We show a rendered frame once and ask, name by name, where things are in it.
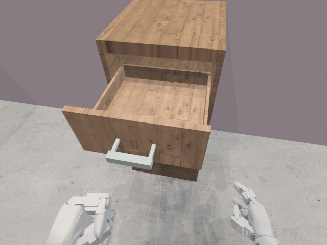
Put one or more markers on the right robot hand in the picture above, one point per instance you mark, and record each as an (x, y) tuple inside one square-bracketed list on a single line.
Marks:
[(254, 221)]

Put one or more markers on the left robot hand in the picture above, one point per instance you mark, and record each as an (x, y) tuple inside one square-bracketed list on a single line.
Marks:
[(91, 214)]

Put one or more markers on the drawer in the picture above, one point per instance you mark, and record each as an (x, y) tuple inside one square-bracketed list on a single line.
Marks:
[(145, 105)]

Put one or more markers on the handle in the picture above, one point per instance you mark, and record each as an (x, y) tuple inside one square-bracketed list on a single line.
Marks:
[(130, 159)]

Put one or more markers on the cabinet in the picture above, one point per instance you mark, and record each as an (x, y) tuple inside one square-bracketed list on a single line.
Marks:
[(178, 34)]

